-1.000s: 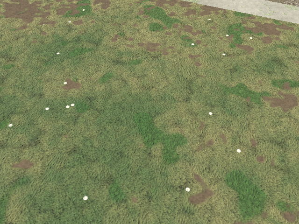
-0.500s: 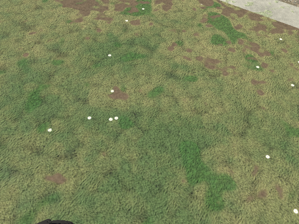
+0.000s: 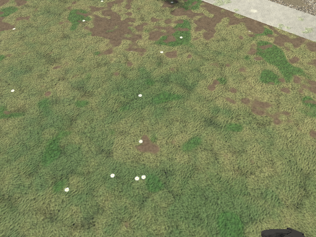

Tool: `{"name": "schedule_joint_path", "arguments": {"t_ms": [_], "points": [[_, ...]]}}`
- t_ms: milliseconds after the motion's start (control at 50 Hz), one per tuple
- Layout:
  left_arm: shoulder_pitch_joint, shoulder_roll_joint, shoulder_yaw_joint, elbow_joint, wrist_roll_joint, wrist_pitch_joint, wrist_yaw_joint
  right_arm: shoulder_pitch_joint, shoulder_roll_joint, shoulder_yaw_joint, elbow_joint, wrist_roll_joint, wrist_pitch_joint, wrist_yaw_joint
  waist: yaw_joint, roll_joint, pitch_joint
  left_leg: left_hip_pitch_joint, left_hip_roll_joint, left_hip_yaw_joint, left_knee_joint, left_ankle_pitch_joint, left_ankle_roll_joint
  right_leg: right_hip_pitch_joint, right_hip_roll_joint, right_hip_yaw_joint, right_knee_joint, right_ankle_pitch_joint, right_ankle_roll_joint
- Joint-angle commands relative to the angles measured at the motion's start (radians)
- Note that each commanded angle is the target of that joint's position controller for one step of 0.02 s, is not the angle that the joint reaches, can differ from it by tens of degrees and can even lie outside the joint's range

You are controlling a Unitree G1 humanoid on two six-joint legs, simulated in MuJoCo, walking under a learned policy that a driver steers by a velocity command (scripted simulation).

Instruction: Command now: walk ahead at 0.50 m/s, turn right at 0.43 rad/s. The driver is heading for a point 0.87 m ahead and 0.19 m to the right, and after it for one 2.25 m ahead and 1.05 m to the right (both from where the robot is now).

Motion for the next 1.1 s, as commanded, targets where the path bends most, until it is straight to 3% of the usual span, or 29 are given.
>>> {"name": "schedule_joint_path", "arguments": {"t_ms": [20, 60, 80, 100, 120, 140, 160, 180, 220, 240, 320, 420, 500, 560, 600, 620, 640, 660, 680, 700, 720, 740, 780, 820, 880, 940, 1020, 1060, 1100], "points": [[0.003, 0.181, 0.045, -0.059, 0.005, -0.008, 0.007, -0.077, -0.093, -0.022, -0.088, 0.011, -0.020, -0.009, -0.032, -0.110, -0.015, 0.124, -0.052, 0.032, -0.071, 0.016, 0.002, -0.068, -0.247, 0.221, -0.020, 0.355, -0.116], [-0.028, 0.196, 0.052, -0.073, 0.007, -0.003, 0.013, -0.003, -0.113, -0.032, -0.072, 0.012, -0.030, -0.016, -0.074, -0.116, -0.031, 0.258, -0.070, 0.025, -0.151, -0.034, 0.020, -0.089, -0.246, 0.254, 0.047, 0.349, -0.087], [-0.048, 0.199, 0.054, -0.080, 0.004, -0.004, 0.012, 0.087, -0.130, -0.042, -0.042, 0.010, -0.039, -0.025, -0.120, -0.089, -0.062, 0.391, -0.081, 0.028, -0.219, -0.033, 0.038, -0.120, -0.212, 0.243, 0.140, 0.368, -0.066], [-0.052, 0.174, 0.049, -0.091, -0.004, -0.011, 0.006, 0.201, -0.183, -0.060, -0.017, -0.004, -0.053, -0.039, -0.169, -0.021, -0.136, 0.566, 0.007, -0.055, -0.261, -0.076, 0.072, -0.186, -0.148, 0.192, 0.324, 0.313, -0.039], [-0.044, 0.091, 0.029, -0.133, -0.029, -0.019, 0.004, 0.343, -0.270, -0.083, -0.015, -0.027, -0.053, -0.056, -0.218, 0.129, -0.282, 0.800, 0.272, -0.336, -0.319, -0.311, 0.135, -0.353, -0.063, 0.063, 0.606, 0.032, -0.003], [0.020, 0.090, 0.028, -0.156, -0.023, -0.010, 0.008, 0.330, -0.307, -0.098, -0.004, -0.019, -0.032, -0.055, -0.163, 0.267, -0.281, 0.812, 0.401, -0.672, -0.435, -0.425, 0.216, -0.554, 0.004, -0.028, 0.759, -0.334, 0.003], [0.005, 0.140, 0.037, -0.124, 0.006, 0.010, 0.013, 0.273, -0.212, -0.083, -0.013, -0.010, -0.023, -0.051, -0.131, 0.113, -0.157, 0.698, 0.368, -0.618, -0.430, -0.515, 0.224, -0.601, -0.089, -0.015, 0.858, -0.262, -0.004], [-0.048, 0.133, 0.038, -0.122, 0.015, 0.015, 0.001, 0.218, -0.137, -0.066, -0.023, -0.001, -0.026, -0.045, -0.122, 0.032, -0.066, 0.594, 0.311, -0.476, -0.446, -0.421, 0.207, -0.591, -0.116, -0.018, 0.858, -0.177, 0.000], [-0.093, 0.108, 0.038, -0.132, 0.027, 0.030, -0.016, 0.200, -0.096, -0.055, -0.011, 0.000, -0.039, -0.043, -0.100, 0.063, -0.016, 0.496, 0.235, -0.257, -0.477, -0.154, 0.176, -0.553, -0.160, -0.041, 0.824, -0.107, 0.018], [-0.098, 0.101, 0.037, -0.134, 0.032, 0.040, -0.024, 0.210, -0.093, -0.055, 0.000, 0.004, -0.048, -0.042, -0.093, 0.079, -0.016, 0.481, 0.209, -0.188, -0.483, -0.057, 0.168, -0.542, -0.165, -0.051, 0.828, -0.084, 0.027], [-0.201, 0.082, 0.030, -0.184, 0.030, 0.058, -0.046, 0.272, -0.108, -0.068, 0.038, 0.019, -0.071, -0.035, -0.090, 0.058, -0.026, 0.517, 0.207, -0.043, -0.498, 0.194, 0.180, -0.619, -0.176, -0.064, 0.826, 0.021, 0.046], [-0.377, 0.056, 0.007, -0.252, 0.027, 0.054, -0.067, 0.314, -0.108, -0.071, 0.077, 0.016, -0.065, -0.033, -0.116, 0.053, 0.020, 0.515, 0.168, 0.121, -0.512, 0.271, 0.166, -0.619, -0.178, -0.126, 0.586, 0.188, 0.054], [-0.496, 0.054, -0.007, -0.303, 0.031, 0.051, -0.078, 0.372, -0.144, -0.082, 0.112, 0.017, -0.057, -0.041, -0.145, 0.051, 0.047, 0.572, 0.196, 0.185, -0.493, 0.335, 0.152, -0.547, -0.164, -0.206, 0.395, 0.172, 0.013], [-0.485, 0.073, -0.002, -0.312, 0.039, 0.051, -0.067, 0.399, -0.174, -0.087, 0.137, 0.014, -0.038, -0.052, -0.125, 0.067, 0.017, 0.652, 0.210, 0.244, -0.351, 0.679, 0.134, -0.447, -0.099, -0.262, 0.327, 0.043, -0.044], [-0.330, 0.107, 0.017, -0.271, 0.043, 0.042, -0.053, 0.408, -0.204, -0.092, 0.145, 0.015, -0.019, -0.057, -0.056, 0.074, -0.085, 0.650, 0.212, 0.272, -0.082, 0.860, 0.128, -0.248, -0.024, -0.271, 0.276, -0.030, -0.096], [-0.161, 0.142, 0.038, -0.216, 0.052, 0.034, -0.038, 0.395, -0.206, -0.091, 0.134, 0.017, -0.014, -0.057, 0.021, 0.031, -0.178, 0.530, 0.194, 0.290, 0.153, 0.721, 0.104, -0.013, -0.019, -0.229, 0.206, -0.002, -0.132], [-0.065, 0.243, 0.069, -0.201, 0.057, 0.036, -0.019, 0.426, -0.130, -0.073, 0.086, 0.021, -0.017, -0.046, 0.030, -0.122, -0.296, 0.209, 0.135, 0.286, 0.475, 0.171, 0.063, 0.297, -0.272, 0.115, 0.179, -0.167, -0.210], [-0.083, 0.320, 0.087, -0.230, 0.023, 0.047, -0.012, 0.381, -0.119, -0.073, 0.011, 0.019, -0.025, -0.031, 0.000, -0.253, -0.375, -0.106, -0.066, 0.155, 0.758, -0.444, 0.015, 0.446, -0.490, 0.646, 0.032, -0.101, -0.338], [-0.068, 0.286, 0.082, -0.219, 0.009, 0.058, 0.000, 0.247, -0.173, -0.084, -0.011, 0.011, -0.031, -0.029, 0.042, -0.093, -0.269, -0.220, -0.013, 0.022, 0.765, -0.343, 0.023, 0.398, -0.449, 0.524, 0.001, 0.021, -0.310], [-0.117, 0.241, 0.071, -0.204, 0.002, 0.055, 0.009, 0.231, -0.145, -0.073, -0.018, 0.023, -0.043, -0.025, -0.002, -0.068, -0.144, -0.209, 0.031, 0.022, 0.690, -0.247, 0.030, 0.258, -0.423, 0.380, -0.005, 0.145, -0.286], [-0.161, 0.194, 0.058, -0.201, 0.002, 0.047, 0.011, 0.254, -0.137, -0.071, 0.001, 0.021, -0.046, -0.027, -0.056, -0.021, -0.070, -0.134, 0.062, 0.021, 0.585, -0.213, 0.030, 0.118, -0.364, 0.286, -0.019, 0.276, -0.241], [-0.194, 0.173, 0.050, -0.202, -0.003, 0.038, 0.013, 0.267, -0.134, -0.072, 0.004, 0.004, -0.032, -0.027, -0.096, -0.022, -0.041, -0.067, 0.075, 0.014, 0.531, -0.216, 0.020, 0.024, -0.313, 0.223, -0.029, 0.360, -0.218], [-0.212, 0.152, 0.041, -0.208, -0.007, 0.018, 0.008, 0.308, -0.121, -0.071, 0.015, -0.017, 0.002, -0.021, -0.131, -0.039, -0.062, 0.013, 0.072, 0.023, 0.479, -0.215, 0.000, -0.052, -0.265, 0.168, -0.048, 0.431, -0.213], [-0.182, 0.161, 0.043, -0.191, -0.007, 0.004, 0.004, 0.293, -0.099, -0.068, 0.012, -0.015, 0.019, -0.012, -0.135, -0.044, -0.058, -0.001, 0.067, 0.041, 0.415, -0.158, -0.011, -0.078, -0.244, 0.132, -0.078, 0.417, -0.208], [-0.109, 0.142, 0.033, -0.153, -0.005, -0.008, 0.002, 0.185, -0.083, -0.062, -0.009, -0.009, 0.019, -0.004, -0.093, -0.066, -0.009, -0.060, 0.079, 0.061, 0.270, -0.009, -0.006, -0.058, -0.232, 0.085, -0.127, 0.436, -0.160], [-0.056, 0.144, 0.028, -0.127, -0.003, -0.018, 0.002, 0.093, -0.084, -0.060, -0.027, 0.004, 0.016, 0.001, -0.053, -0.079, 0.000, -0.096, 0.068, 0.068, 0.154, 0.099, 0.019, 0.029, -0.238, 0.042, -0.131, 0.495, -0.107], [-0.002, 0.144, 0.019, -0.093, 0.012, -0.024, 0.014, -0.015, -0.077, -0.051, -0.055, 0.012, 0.010, 0.011, -0.016, -0.074, 0.036, -0.126, 0.030, 0.084, 0.034, 0.134, 0.062, 0.139, -0.275, -0.008, -0.145, 0.528, -0.090], [0.012, 0.142, 0.014, -0.074, 0.021, -0.023, 0.024, -0.049, -0.076, -0.049, -0.068, 0.013, 0.006, 0.017, -0.012, -0.071, 0.057, -0.120, 0.000, 0.088, -0.019, 0.098, 0.086, 0.187, -0.300, -0.035, -0.138, 0.570, -0.086], [-0.012, 0.150, 0.011, -0.066, 0.026, -0.023, 0.034, -0.025, -0.079, -0.051, -0.065, 0.013, 0.003, 0.018, -0.041, -0.078, 0.050, -0.039, -0.045, 0.107, -0.071, 0.031, 0.120, 0.208, -0.313, -0.078, -0.085, 0.747, -0.067]]}}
